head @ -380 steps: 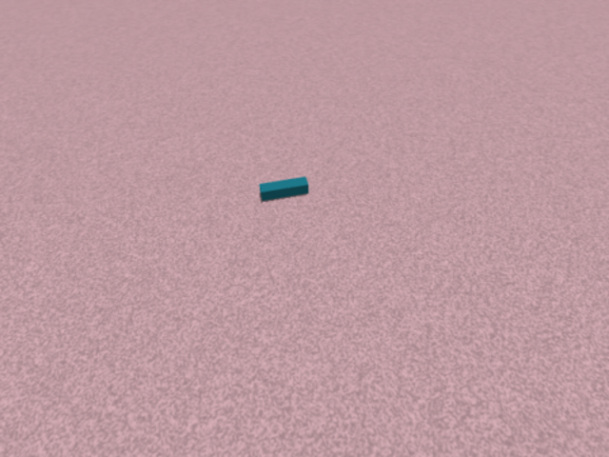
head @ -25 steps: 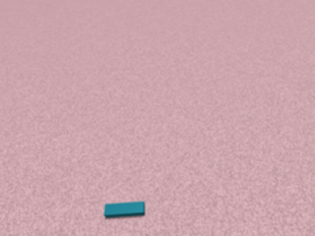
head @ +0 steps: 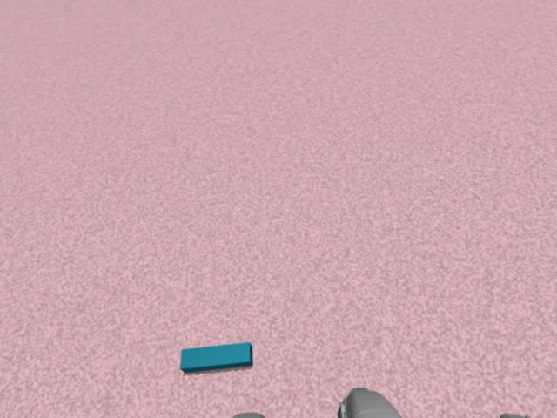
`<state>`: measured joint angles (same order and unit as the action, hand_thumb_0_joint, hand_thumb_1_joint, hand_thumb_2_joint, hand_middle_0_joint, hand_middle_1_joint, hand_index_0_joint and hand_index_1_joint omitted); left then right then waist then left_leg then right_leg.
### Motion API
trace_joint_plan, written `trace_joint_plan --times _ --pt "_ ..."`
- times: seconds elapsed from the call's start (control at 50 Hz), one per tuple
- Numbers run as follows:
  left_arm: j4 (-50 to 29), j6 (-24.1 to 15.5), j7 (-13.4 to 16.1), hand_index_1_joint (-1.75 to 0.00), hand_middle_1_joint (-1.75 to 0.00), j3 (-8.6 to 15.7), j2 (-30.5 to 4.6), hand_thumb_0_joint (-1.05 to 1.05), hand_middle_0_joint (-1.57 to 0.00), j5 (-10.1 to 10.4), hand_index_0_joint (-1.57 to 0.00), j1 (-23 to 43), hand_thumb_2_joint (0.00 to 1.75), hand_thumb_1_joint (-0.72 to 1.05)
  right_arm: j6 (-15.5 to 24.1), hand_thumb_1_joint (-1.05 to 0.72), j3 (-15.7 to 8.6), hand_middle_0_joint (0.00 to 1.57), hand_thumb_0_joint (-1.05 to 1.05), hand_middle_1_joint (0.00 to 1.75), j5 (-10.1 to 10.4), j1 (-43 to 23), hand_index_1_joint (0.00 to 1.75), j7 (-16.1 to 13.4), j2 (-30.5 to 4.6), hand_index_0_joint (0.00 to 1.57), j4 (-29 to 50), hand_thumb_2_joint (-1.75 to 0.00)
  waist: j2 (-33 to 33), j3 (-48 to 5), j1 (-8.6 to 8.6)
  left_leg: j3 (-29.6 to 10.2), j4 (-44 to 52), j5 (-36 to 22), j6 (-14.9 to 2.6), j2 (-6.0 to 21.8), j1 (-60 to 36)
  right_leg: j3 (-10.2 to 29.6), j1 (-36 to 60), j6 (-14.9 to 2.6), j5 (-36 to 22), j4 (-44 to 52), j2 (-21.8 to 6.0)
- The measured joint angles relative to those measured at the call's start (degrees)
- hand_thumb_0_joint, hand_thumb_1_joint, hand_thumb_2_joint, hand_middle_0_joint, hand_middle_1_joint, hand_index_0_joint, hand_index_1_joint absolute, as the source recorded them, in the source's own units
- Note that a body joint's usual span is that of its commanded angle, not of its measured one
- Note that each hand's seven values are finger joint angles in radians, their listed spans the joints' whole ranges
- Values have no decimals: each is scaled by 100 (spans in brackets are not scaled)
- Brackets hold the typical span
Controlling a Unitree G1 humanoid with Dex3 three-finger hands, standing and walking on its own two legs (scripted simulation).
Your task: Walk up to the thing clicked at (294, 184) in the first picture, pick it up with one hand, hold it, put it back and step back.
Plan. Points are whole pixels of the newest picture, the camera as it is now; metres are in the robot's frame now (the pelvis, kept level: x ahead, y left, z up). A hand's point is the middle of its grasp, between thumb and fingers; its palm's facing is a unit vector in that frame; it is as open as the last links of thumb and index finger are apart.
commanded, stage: walk up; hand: left
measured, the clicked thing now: (217, 357) +0.41 +0.28 -0.72
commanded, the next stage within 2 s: stand in 1.42 s
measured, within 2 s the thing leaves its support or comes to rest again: neither
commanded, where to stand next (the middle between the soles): +0.04 +0.06 m, yaw +0 degrees
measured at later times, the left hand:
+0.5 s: hand out of the picture +0.00 +0.34 -0.14, palm faces +0.09 -0.91 -0.40, open 7.4 cm
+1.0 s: hand out of the picture +0.03 +0.30 -0.12, palm faces -0.05 -0.93 -0.36, open 7.4 cm
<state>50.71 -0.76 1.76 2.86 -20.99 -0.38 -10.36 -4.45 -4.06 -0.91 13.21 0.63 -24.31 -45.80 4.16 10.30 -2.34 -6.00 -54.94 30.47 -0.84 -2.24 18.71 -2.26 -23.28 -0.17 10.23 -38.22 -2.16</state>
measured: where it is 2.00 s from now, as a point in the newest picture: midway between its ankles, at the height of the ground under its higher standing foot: outside the picture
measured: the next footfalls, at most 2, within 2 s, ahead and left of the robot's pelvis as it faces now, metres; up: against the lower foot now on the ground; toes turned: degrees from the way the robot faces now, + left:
left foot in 0.32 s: -0.02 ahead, +0.16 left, +0.00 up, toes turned +2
right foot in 0.68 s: -0.05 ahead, -0.08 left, +0.00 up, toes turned +2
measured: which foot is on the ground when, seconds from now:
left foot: up 0.00-0.30, down 0.32-1.00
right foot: down 0.00-0.34, up 0.36-0.66, down 0.68-1.00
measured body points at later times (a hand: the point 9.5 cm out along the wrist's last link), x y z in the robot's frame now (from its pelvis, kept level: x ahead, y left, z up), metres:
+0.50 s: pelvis -0.06 +0.05 +0.01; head -0.04 +0.07 +0.46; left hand -0.01 +0.39 -0.11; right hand -0.03 -0.28 -0.09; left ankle -0.07 +0.15 -0.71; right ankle +0.00 -0.11 -0.63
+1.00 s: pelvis -0.09 +0.05 +0.02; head -0.09 +0.05 +0.47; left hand +0.03 +0.35 -0.09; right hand +0.01 -0.24 -0.10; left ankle -0.06 +0.16 -0.71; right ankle -0.09 -0.08 -0.71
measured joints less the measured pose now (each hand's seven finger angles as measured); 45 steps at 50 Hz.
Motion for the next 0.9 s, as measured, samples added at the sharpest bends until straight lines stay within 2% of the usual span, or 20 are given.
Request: trace_joint_plan --times 0.06,0.12,0.16,0.22,0.28,0.3,0.32,0.34,0.36,0.4,0.44,0.5,0.6,0.66,0.7,0.74,0.78,0.8,0.84,0.9 --pt "-126 -5 48 -30 -30 -38 115 1 -21 -41 -21 144 90 90 -88 -91 -39 20 1 30 -19 -127 30 31 -97 20 29 -90 172 135 149 -161 -1288 -54 -10 -294 566 -3 -127 -23 -146 77 -106" --pt "-163 8 85 -30 -30 -6 132 1 -21 -70 -21 170 90 90 -121 -91 -68 20 1 30 -38 -59 30 110 -173 20 5 -90 290 83 214 -317 -1839 -389 61 -313 782 -69 -208 -10 -265 193 -204" --pt "-187 3 94 -30 -30 42 98 1 -21 -111 -21 120 90 90 -138 -91 -68 20 0 30 -48 54 30 146 -194 20 -72 -90 290 -19 265 -337 -1806 -479 122 -241 725 -92 -245 -19 -297 217 -274" --pt "-211 12 62 -30 -30 119 -14 1 -21 -197 -21 18 90 89 -126 -91 -36 20 0 30 -45 253 30 190 -177 20 -275 -90 175 -224 313 -133 -979 -269 160 -38 400 -132 -264 -31 -291 209 -401" --pt "-204 83 -11 -30 -30 186 -210 1 -21 -278 -21 -53 90 89 -65 -91 5 20 1 30 -29 460 30 252 -119 21 -457 -90 -69 -454 319 327 362 263 70 136 -113 -156 -334 -31 -227 100 -524" --pt "-191 118 -29 -30 -30 199 -276 1 -21 -275 -21 -63 90 89 -35 -91 5 21 1 30 -36 534 30 265 -113 21 -494 -90 -142 -522 304 492 820 187 13 168 -309 -166 -376 -3 -158 22 -554" --pt "-161 159 -33 -30 -30 217 -345 1 -21 -260 -21 -63 90 89 -2 -91 -12 21 0 30 -63 575 30 267 -89 21 -544 -90 -262 -545 296 594 1118 -241 -27 133 -433 -119 -438 33 61 -137 -600" --pt "-111 209 -12 -30 -30 241 -402 1 -21 -240 -21 -88 90 89 19 -91 -24 21 0 30 -111 590 30 262 -47 21 -589 -90 -438 -531 325 719 1184 -498 -43 62 -510 47 -514 17 571 -397 -628" --pt "-38 259 22 -30 -30 251 -401 1 -21 -196 -21 -165 90 90 27 -91 -21 21 0 30 -172 646 30 253 -39 21 -593 -90 -504 -603 331 809 1168 -531 -53 67 -523 223 -650 -11 1148 -774 -520" --pt "171 351 53 -30 -30 235 -336 1 -21 -111 -21 -323 90 90 25 -91 14 21 1 30 -200 758 30 213 -49 21 -595 -90 -397 -811 106 707 1187 -531 -120 197 -468 480 -866 -33 1683 -1622 -65" --pt "252 396 28 -30 -30 213 -346 1 -21 13 -21 -301 90 90 37 -91 63 21 1 30 -197 759 30 110 40 21 -633 -90 -410 -782 -66 557 1398 -739 -108 240 -442 762 -990 -83 1629 -2425 323" --pt "165 333 -4 -30 -30 192 -381 1 -21 96 -21 -263 90 90 119 -91 132 21 1 30 -149 616 30 29 189 21 -584 -90 -641 -570 20 652 1765 -1046 -101 203 -386 1041 -1026 -117 1322 -2996 608" --pt "207 279 -91 -30 -30 46 -245 1 -21 51 -20 -323 90 90 315 -90 106 21 1 30 -104 198 30 -12 174 21 -338 -90 -686 -263 124 895 1811 -1159 -189 238 -166 704 -252 58 1425 -1798 439" --pt "261 229 -136 -30 -30 -53 -153 1 -21 -18 -21 -321 90 90 405 -90 108 21 1 30 -89 13 30 -37 119 21 -189 -90 -612 -201 171 1049 1518 -1019 -186 305 16 482 392 0 1646 -677 316" --pt "343 149 -120 -30 -30 -84 -36 1 -21 -50 -21 -215 90 90 408 -90 120 21 1 30 -45 -121 30 -57 69 21 -184 -90 -405 -109 192 1040 1228 -880 -148 450 106 364 784 -37 1088 65 405" --pt "379 59 -118 -30 -30 -142 98 1 -21 -87 -21 -104 90 90 375 -90 143 21 1 30 23 -222 30 -84 82 21 -272 -90 -133 -47 157 858 1109 -899 -107 576 101 239 948 -19 955 239 548" --pt "333 -4 -142 -30 -30 -198 75 1 -21 -70 -21 -113 90 90 379 -91 226 21 1 30 44 -273 30 -91 219 21 -360 -90 -252 -178 248 803 1382 -988 -94 431 -36 380 878 -31 1013 115 459" --pt "335 -7 -152 -30 -30 -215 55 1 -21 -48 -21 -100 90 90 419 -91 256 21 1 30 41 -304 30 -87 285 21 -408 -90 -327 -231 249 823 1555 -1037 -29 350 -137 441 859 -14 1049 48 386" --pt "382 22 -167 -30 -30 -229 50 1 -21 0 -21 5 90 90 510 -91 296 21 1 30 41 -354 30 -60 376 21 -511 -90 -398 -315 218 874 1761 -1174 -34 239 -262 492 892 26 1046 49 277" --pt "432 -8 -180 -30 -30 -239 46 1 -21 6 -21 155 90 90 549 -91 366 21 1 30 43 -442 30 -13 432 21 -684 -90 -341 -452 224 900 1874 -1256 -56 287 -347 520 991 34 924 228 323"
